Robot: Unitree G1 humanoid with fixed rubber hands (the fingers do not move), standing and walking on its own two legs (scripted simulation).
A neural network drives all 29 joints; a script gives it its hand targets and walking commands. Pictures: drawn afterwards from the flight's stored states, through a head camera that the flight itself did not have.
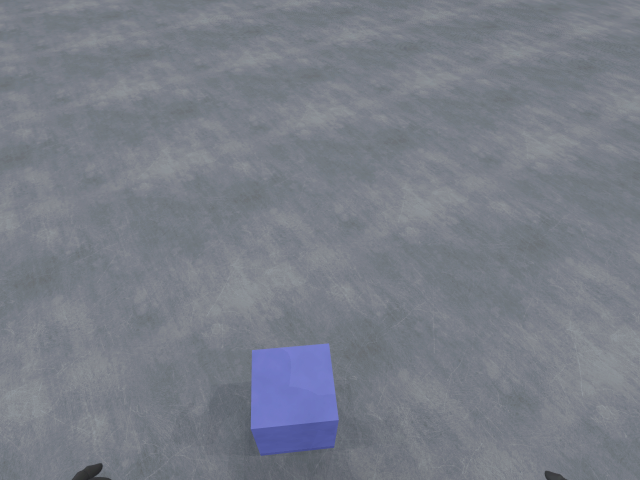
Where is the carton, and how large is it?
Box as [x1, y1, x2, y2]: [251, 343, 338, 455]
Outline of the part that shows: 328,343 252,350 251,430 261,455 333,447 338,418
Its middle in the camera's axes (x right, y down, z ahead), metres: -0.07 +0.46 +1.09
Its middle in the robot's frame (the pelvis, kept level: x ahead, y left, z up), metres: +0.45 +0.06 -0.64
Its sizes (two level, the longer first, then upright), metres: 0.210 0.200 0.250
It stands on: the floor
